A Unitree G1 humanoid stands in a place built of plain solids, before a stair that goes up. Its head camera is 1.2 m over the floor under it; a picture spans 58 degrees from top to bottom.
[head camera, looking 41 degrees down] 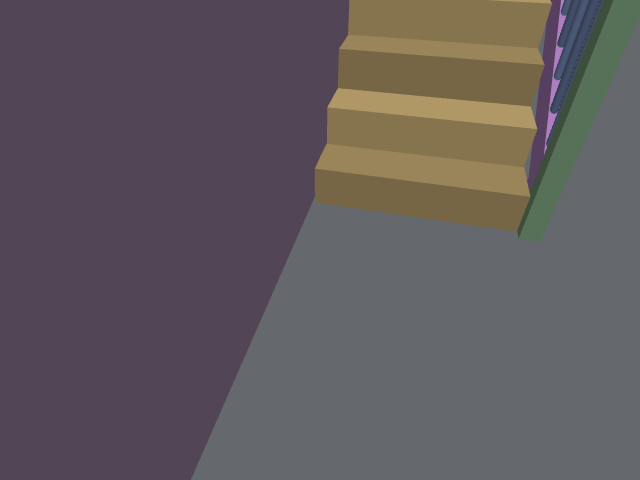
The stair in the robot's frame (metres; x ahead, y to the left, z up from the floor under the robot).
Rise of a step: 0.18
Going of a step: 0.23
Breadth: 0.90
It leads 14 degrees to the right of straight ahead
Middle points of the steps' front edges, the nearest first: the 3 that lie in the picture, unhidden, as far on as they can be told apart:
1.54 -0.41 0.19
1.76 -0.47 0.37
1.99 -0.52 0.56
